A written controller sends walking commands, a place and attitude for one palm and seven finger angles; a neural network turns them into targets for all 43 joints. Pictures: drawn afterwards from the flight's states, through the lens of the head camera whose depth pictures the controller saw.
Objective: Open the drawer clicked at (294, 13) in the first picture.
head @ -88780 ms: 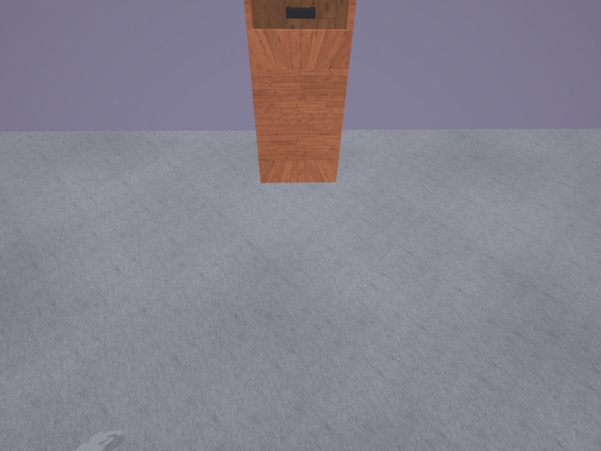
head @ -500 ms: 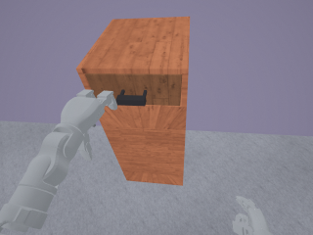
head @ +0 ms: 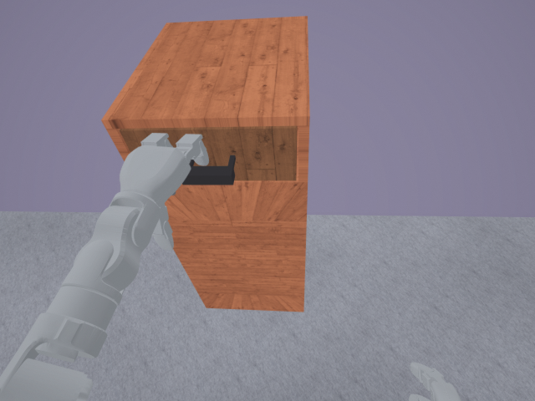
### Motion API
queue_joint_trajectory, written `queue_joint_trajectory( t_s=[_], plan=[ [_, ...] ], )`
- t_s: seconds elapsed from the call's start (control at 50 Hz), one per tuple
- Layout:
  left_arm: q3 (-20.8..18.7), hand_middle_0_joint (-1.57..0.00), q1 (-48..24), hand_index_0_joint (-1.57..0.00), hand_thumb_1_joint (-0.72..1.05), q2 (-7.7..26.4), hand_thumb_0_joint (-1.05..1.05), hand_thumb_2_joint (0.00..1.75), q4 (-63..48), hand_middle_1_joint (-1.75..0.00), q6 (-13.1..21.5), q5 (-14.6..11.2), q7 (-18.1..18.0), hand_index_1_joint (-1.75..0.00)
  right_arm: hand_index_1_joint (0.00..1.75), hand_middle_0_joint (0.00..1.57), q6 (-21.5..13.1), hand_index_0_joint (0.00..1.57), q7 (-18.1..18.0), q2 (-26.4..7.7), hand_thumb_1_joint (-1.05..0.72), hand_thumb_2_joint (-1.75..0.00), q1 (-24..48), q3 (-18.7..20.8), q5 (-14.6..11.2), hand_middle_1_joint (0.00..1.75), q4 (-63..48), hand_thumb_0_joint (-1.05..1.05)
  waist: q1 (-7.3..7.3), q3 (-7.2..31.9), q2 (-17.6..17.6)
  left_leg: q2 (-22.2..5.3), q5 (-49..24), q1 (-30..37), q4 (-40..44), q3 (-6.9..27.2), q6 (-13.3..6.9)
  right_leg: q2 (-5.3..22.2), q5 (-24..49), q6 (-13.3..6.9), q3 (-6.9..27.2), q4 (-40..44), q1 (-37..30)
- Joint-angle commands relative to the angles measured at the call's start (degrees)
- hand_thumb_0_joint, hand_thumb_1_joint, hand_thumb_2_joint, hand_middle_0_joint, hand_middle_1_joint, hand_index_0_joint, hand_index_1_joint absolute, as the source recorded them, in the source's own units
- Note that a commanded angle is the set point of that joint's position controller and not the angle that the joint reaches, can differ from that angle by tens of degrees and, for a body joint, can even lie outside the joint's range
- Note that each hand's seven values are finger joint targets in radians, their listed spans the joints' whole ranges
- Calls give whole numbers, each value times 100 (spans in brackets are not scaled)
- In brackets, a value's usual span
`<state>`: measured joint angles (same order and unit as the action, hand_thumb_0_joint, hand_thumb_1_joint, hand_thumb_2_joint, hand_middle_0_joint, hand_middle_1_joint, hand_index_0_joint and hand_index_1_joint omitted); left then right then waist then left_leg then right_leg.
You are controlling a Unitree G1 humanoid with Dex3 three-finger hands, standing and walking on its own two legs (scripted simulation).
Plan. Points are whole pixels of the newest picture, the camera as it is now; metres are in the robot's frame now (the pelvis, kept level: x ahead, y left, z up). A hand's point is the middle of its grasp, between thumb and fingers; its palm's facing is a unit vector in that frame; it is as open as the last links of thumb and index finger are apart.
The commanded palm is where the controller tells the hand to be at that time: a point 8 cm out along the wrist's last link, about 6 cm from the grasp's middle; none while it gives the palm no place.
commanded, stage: move the hooked fingers above the handle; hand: left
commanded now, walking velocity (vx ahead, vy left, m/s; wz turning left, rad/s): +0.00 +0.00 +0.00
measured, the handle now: (209, 167) +0.52 +0.17 +0.04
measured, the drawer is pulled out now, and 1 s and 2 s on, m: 0.00 0.00 0.00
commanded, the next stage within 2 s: none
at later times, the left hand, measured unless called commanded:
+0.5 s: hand (186, 171) +0.44 +0.18 +0.10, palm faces +0.05 -0.03 -1.00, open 13.8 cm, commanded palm +0.41 +0.18 +0.16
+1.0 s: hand (211, 158) +0.48 +0.15 +0.10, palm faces +0.08 -0.01 -1.00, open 13.7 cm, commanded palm +0.44 +0.18 +0.16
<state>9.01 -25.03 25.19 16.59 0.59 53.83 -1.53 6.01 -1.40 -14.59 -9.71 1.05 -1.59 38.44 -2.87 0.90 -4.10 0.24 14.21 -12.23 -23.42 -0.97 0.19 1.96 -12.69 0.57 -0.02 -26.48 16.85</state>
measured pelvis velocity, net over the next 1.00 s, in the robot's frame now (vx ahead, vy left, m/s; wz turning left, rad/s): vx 0.00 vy -0.01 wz -0.04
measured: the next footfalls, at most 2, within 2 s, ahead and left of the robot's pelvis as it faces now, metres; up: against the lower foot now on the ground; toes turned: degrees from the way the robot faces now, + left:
none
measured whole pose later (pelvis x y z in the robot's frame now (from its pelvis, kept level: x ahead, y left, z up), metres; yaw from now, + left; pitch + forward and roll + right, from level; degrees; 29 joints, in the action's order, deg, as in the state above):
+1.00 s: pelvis +0.00 -0.01 -0.01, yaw -2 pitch +9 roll +1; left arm 6.3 -45.0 21.4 47.5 -2.6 60.6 -12.4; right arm 7.5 -1.9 -14.3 -15.0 2.0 -1.1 40.8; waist 2.6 4.0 -3.5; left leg -1.1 16.6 -20.5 -28.2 -3.0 0.8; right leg 0.5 -14.2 0.0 2.0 -31.4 26.2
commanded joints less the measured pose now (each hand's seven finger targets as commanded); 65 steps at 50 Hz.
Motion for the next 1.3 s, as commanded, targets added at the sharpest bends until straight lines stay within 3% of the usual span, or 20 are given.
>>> queue_joint_trajectory(
  t_s=[0.0,0.1,0.16,0.28,0.38,0.44,0.6,0.68,0.76,0.78,0.8,0.88,0.94,1.04,1.08,1.1,1.14,1.16,1.2,1.28],
  plan=[
    [-810,-30,-2484,-30,-50,1186,0,30,-446,-120,-407,174,-530,-120,30,20,-212,20,43,-653,-90,-90,460,187,-49,30,-650,0,-25,1737,444,133,-1930,67,136,-204,-50,-239,1424,-268,-193,105,-1040],
    [-71,-30,-2805,-30,-50,659,0,30,-612,-120,-826,224,-232,-120,30,20,-112,20,66,-692,-90,-90,471,229,-61,30,-785,0,155,2214,411,126,-2261,381,-24,-201,-101,-231,1799,-267,-175,1,-1045],
    [36,-30,-2811,-30,-50,609,0,30,-754,-120,-798,111,-25,-120,30,20,-76,20,44,-686,-90,-90,441,222,-55,30,-873,0,174,2228,463,136,-2398,456,-100,-139,-143,-227,1966,-266,-187,-72,-1022],
    [-559,-30,-2956,-30,-50,1070,0,30,-390,-120,-453,144,-143,-120,30,20,-38,20,-36,-643,-90,-90,276,189,-26,30,-772,0,70,2057,771,150,-2394,174,-152,-148,-135,-222,2111,-265,-185,-164,-1074],
    [-878,-30,-3197,-30,-50,1279,0,30,94,-120,-441,285,-598,-120,30,20,-66,20,-17,-586,-90,-90,186,193,10,30,-658,0,-15,2198,512,149,-2467,-48,-207,-248,-91,-208,2282,-271,-143,-254,-1197],
    [-755,-30,-3366,-30,-50,1209,0,30,389,-120,-590,404,-696,-120,30,20,-71,20,-11,-613,-90,-90,140,236,7,30,-599,0,88,2317,534,132,-2483,-83,-265,-294,-105,-211,2385,-257,-127,-281,-1179],
    [451,-30,-4317,-30,-50,139,0,30,661,-120,-651,196,-151,-120,30,20,-37,20,-57,-720,-90,-90,-187,348,-34,30,-588,0,651,2219,631,157,-2152,178,-441,-171,-183,-258,2049,-231,-192,-248,-515],
    [46,-30,-4788,-30,-50,564,0,30,989,-120,-206,225,-231,-120,30,20,-61,20,-136,-686,-90,-90,-418,349,15,30,-474,0,620,2331,672,198,-2024,9,-513,-122,-186,-244,2070,-228,-142,-327,-539],
    [-580,-30,-4838,-30,-50,1047,0,30,1591,-120,39,363,-759,-120,30,20,-96,20,-116,-645,-90,-90,-569,344,53,30,-386,0,428,2373,554,188,-1998,-362,-532,-163,-132,-261,1963,-257,-124,-447,-558],
    [-914,-30,-4850,-30,-50,1391,0,30,1670,-120,25,426,-940,-120,30,20,-98,20,-112,-649,-90,-90,-597,335,76,30,-355,0,357,2509,628,179,-2044,-457,-513,-177,-124,-257,2036,-254,-111,-476,-724],
    [-1378,-30,-4658,-30,-50,1877,0,30,1827,-120,-25,475,-1110,-120,30,20,-92,20,-115,-668,-90,-90,-589,330,100,30,-374,0,151,2709,621,202,-2059,-649,-464,-196,-103,-245,2067,-262,-77,-496,-1068],
    [-1101,-30,-4347,-30,-50,1612,0,30,2379,-120,-564,694,-1419,-120,30,20,-90,20,-61,-630,-90,-90,-393,283,56,30,-403,0,107,2463,479,155,-1894,-911,-343,-385,-72,-233,2040,-241,-80,-454,-1042],
    [-1312,-30,-4465,-30,-50,2045,0,30,2238,-120,-802,743,-1457,-120,30,20,-48,20,-90,-689,-90,-90,-291,267,23,30,-454,0,63,2703,691,154,-1767,-898,-263,-441,-125,-216,2014,-207,-2,-369,-1352],
    [-964,-30,-4513,-30,-50,1761,0,30,2401,-120,-871,513,-935,-120,30,20,-43,20,-225,-805,-90,-90,-332,334,-52,30,-516,0,393,2435,1043,126,-1214,-760,-147,-440,-251,-181,1595,-104,20,-129,-1171],
    [-400,-30,-4709,-30,-50,1196,0,30,2223,-120,-714,429,-633,-120,30,20,-87,20,-283,-817,-90,-90,-391,359,-83,30,-557,0,616,2290,1010,131,-1015,-586,-156,-410,-289,-181,1377,-86,17,-34,-867],
    [61,-30,-4965,-30,-50,680,0,30,2065,-120,-570,391,-481,-120,30,20,-135,20,-286,-778,-90,-90,-451,392,-86,30,-578,0,790,2197,932,127,-985,-412,-196,-381,-303,-177,1284,-93,19,38,-668],
    [212,-30,-5076,-30,-50,568,0,30,1922,-120,-272,330,-280,-120,30,20,-206,20,-305,-827,-90,-90,-614,427,-64,30,-480,0,875,2006,710,114,-824,-214,-245,-280,-294,-224,979,-122,5,55,-220],
    [526,-30,-5248,-30,-50,219,0,30,1813,-120,-129,287,-192,-120,30,20,-251,20,-311,-788,-90,-90,-641,414,-49,30,-487,0,940,1964,546,147,-808,-127,-298,-235,-295,-231,871,-138,-11,38,-28],
    [656,-30,-5557,-30,-50,80,0,30,1629,-120,183,198,-153,-120,30,20,-335,20,-295,-767,-90,-90,-768,424,-27,30,-431,0,1030,1917,466,163,-802,-28,-377,-149,-283,-234,702,-168,-16,50,172],
    [-91,-30,-5792,-30,-50,732,0,30,1781,-120,506,266,-661,-120,30,20,-386,20,-249,-741,-90,-90,-911,402,17,30,-310,0,844,2123,354,199,-836,-269,-431,-45,-177,-278,620,-228,-60,-125,152]
  ],
)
